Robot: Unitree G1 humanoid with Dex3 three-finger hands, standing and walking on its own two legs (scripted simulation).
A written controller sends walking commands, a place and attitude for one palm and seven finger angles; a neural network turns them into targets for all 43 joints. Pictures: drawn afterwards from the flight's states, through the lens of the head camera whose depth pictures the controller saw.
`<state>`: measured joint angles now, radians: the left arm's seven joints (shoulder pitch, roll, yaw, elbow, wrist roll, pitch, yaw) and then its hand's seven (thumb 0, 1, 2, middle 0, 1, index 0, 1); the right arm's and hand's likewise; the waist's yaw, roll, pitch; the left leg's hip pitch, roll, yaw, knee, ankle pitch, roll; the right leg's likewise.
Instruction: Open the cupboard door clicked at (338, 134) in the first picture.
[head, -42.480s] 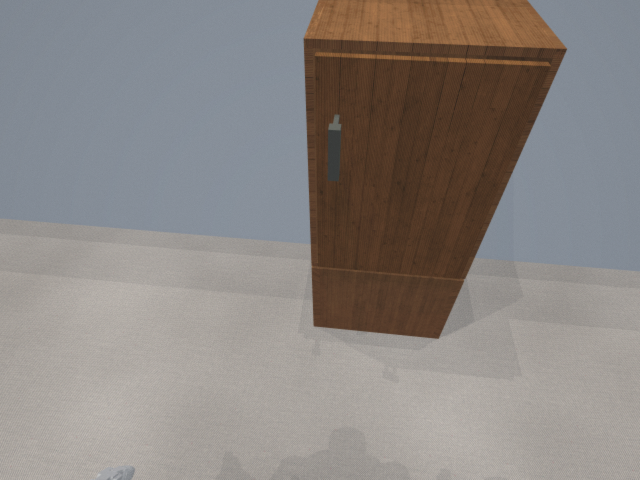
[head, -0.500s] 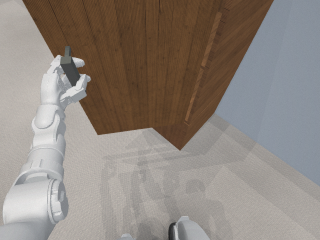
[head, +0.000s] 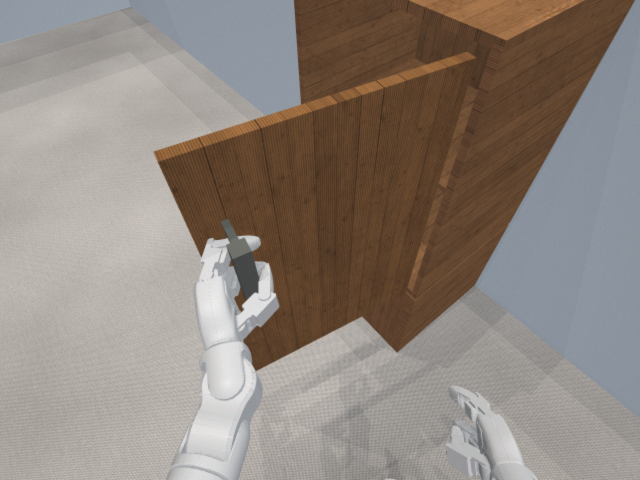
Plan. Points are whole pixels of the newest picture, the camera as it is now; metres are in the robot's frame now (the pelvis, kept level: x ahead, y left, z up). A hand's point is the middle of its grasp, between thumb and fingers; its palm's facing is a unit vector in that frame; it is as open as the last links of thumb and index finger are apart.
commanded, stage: pull the door open along its arc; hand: left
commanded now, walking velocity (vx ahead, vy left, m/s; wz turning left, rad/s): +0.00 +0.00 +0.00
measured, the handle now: (241, 264) +0.37 +0.13 +0.06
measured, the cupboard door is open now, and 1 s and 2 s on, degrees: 79 89 91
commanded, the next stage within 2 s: open thumb and fingers to let go in 0.24 s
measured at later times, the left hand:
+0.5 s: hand (297, 325) +0.28 +0.05 +0.06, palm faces +0.38 -0.93 -0.03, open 6.5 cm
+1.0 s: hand (286, 328) +0.28 +0.06 +0.06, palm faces +0.35 -0.94 -0.01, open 14.1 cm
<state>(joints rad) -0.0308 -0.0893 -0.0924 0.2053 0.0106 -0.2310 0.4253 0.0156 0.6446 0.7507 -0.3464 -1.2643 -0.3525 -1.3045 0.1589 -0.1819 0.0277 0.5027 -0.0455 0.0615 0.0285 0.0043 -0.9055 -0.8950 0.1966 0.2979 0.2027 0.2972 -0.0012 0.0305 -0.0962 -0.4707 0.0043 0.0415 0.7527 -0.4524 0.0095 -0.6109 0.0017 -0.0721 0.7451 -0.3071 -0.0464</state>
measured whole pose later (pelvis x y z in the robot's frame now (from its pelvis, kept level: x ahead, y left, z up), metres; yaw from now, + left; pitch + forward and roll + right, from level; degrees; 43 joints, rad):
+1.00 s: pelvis -0.04 -0.01 -0.01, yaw +2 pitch +6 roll +1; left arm -0.07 -0.12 -0.21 0.25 0.07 -0.20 0.57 0.00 -0.44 0.33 -0.28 -1.02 -0.28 -1.01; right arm 0.18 -0.19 0.02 0.60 -0.07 -0.01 -0.01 0.01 -0.90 -0.90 0.20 0.30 0.20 0.30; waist 0.00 0.03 -0.08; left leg -0.51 -0.02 0.01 0.83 -0.43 0.00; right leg -0.63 -0.03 -0.10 0.81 -0.29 -0.06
